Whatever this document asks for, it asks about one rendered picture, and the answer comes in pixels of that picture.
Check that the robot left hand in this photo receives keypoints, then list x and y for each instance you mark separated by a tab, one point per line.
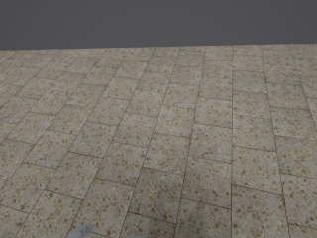
81	230

